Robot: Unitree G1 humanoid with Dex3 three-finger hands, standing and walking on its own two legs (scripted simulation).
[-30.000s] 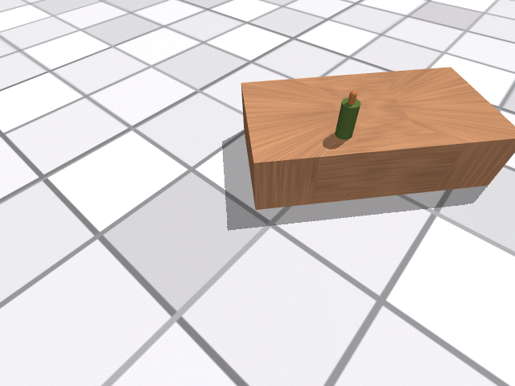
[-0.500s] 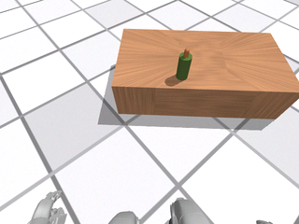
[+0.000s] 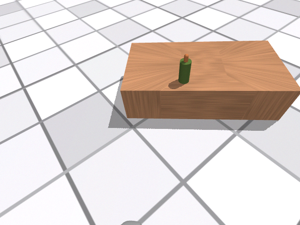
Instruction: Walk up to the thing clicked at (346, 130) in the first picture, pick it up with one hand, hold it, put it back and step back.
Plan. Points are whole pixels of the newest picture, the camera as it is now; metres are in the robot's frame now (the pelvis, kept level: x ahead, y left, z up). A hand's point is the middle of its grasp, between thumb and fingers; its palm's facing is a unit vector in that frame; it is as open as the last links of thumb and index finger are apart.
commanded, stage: step back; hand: right
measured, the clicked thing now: (185, 68) +1.12 -0.14 -0.32
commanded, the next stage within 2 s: stand in 0.84 s
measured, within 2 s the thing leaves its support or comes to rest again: neither
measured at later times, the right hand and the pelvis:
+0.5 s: hand out of the picture +0.09 -0.26 -0.15, palm faces -0.07 +0.93 -0.37, open 7.4 cm; pelvis +0.01 +0.00 +0.00, yaw +2 degrees
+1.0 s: hand (242, 218) +0.18 -0.22 -0.14, palm faces -0.02 +0.95 -0.32, open 7.4 cm; pelvis +0.05 +0.02 +0.01, yaw +0 degrees
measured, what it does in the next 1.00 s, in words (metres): steps on the spot: left foot, then left foot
